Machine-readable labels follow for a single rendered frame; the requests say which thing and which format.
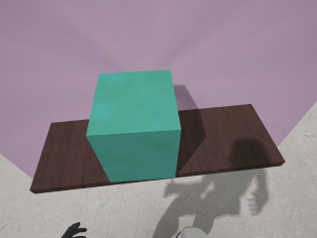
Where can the table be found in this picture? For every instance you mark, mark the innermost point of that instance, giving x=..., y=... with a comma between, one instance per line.
x=212, y=141

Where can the carton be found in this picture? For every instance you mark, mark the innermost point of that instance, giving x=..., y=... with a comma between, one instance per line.
x=134, y=127

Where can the right robot thigh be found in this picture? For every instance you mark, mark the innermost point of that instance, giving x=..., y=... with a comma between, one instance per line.
x=192, y=232

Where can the left robot hand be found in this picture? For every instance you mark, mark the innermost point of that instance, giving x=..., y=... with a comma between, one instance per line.
x=72, y=230

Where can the robot right shin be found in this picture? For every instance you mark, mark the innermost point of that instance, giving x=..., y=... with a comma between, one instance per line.
x=187, y=226

